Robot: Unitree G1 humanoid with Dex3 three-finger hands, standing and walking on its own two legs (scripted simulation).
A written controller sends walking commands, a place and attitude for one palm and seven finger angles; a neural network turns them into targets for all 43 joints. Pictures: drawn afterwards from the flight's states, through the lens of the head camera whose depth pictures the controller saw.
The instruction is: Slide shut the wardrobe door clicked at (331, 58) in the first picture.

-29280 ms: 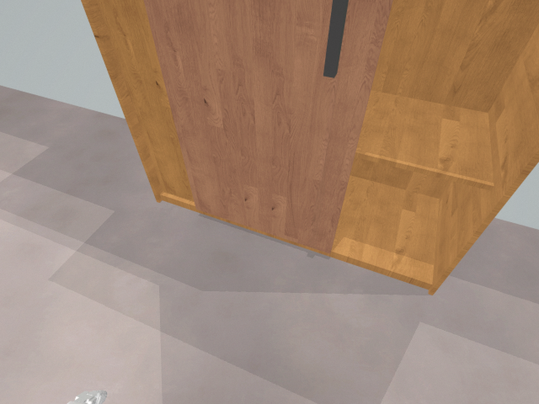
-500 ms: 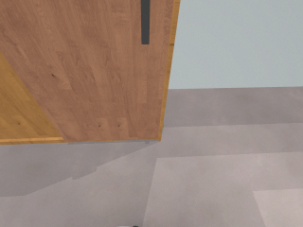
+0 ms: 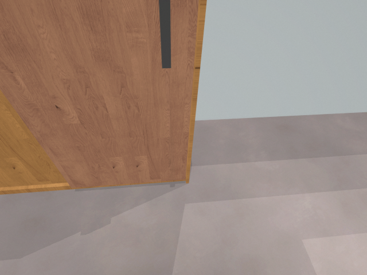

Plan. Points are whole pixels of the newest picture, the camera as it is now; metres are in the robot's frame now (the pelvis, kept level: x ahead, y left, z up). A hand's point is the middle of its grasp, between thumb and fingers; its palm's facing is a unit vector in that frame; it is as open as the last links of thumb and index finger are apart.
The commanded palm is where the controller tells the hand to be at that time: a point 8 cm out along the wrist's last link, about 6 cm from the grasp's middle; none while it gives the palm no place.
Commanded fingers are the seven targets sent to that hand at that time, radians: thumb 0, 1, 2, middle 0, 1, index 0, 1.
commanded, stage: let the arm hang, fingers relaxed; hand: left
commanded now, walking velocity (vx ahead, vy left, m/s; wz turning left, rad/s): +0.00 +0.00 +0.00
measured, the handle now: (164, 11) +0.71 +0.10 +0.25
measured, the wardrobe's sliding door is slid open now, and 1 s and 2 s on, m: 0.00 0.00 0.00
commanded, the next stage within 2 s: look to check the result in 0.04 s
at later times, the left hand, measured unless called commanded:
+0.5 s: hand out of the picture +0.01 +0.17 -0.18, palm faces +0.01 -0.98 -0.18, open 7.4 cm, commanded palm none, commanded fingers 0.00 0.90 0.90 -0.20 -0.30 -0.20 -0.30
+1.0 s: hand out of the picture +0.04 +0.17 -0.18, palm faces +0.00 -0.98 -0.20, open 7.4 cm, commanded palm none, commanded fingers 0.00 0.90 0.90 -0.20 -0.30 -0.20 -0.30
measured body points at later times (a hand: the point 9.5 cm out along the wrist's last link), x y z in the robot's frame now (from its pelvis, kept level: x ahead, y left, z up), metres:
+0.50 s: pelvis +0.02 +0.00 +0.00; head +0.05 +0.00 +0.45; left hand +0.01 +0.22 -0.16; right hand +0.03 -0.23 -0.16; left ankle +0.05 +0.08 -0.74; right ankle -0.03 -0.12 -0.74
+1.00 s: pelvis +0.04 +0.00 +0.00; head +0.06 +0.00 +0.45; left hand +0.04 +0.22 -0.16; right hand +0.05 -0.23 -0.16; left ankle +0.05 +0.08 -0.74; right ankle -0.03 -0.12 -0.74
